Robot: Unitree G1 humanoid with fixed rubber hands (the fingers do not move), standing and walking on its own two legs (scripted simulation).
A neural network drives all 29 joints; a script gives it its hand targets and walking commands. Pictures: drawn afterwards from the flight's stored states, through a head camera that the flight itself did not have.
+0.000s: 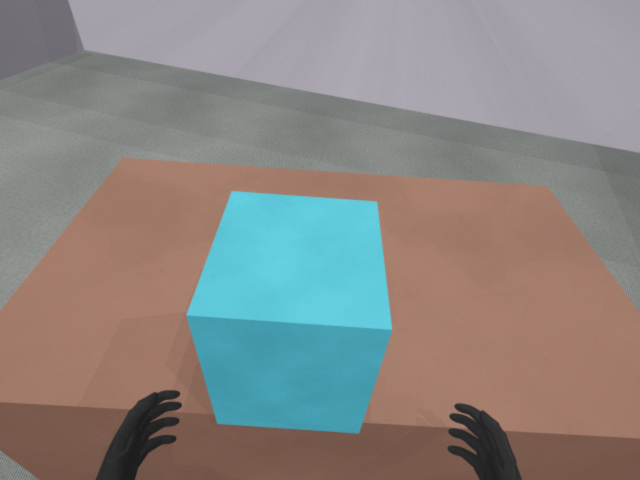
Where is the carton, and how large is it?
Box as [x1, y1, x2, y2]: [186, 191, 391, 433]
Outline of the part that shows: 232,191 186,315 217,423 358,433 391,331 376,201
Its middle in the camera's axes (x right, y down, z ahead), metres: -0.03 +0.10 +0.53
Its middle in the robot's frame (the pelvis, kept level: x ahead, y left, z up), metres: +0.34 +0.04 +0.04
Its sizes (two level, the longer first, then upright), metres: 0.210 0.200 0.250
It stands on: a pedestal, 0.70 m high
